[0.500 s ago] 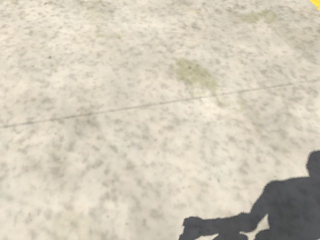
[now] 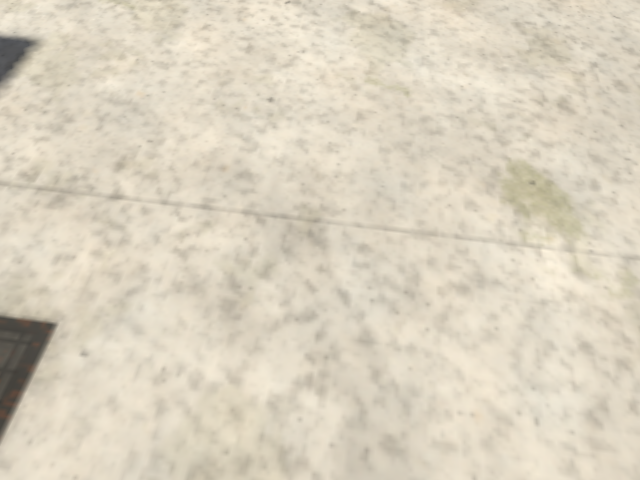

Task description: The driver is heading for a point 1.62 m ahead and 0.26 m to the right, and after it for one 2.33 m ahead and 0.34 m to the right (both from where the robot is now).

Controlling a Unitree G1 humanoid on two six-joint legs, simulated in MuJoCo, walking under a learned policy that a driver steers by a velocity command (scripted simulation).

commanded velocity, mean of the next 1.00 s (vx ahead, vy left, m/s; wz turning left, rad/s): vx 0.43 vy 0.00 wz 0.06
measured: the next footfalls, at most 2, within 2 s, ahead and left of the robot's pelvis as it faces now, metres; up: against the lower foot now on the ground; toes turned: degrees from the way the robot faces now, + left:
right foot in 0.48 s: +0.34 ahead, -0.11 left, +0.00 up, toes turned -2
left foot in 1.02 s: +0.65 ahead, +0.08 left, +0.00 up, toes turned +5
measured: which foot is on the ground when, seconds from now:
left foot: down 0.00-0.50, up 0.52-1.00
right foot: up 0.00-0.46, down 0.48-1.00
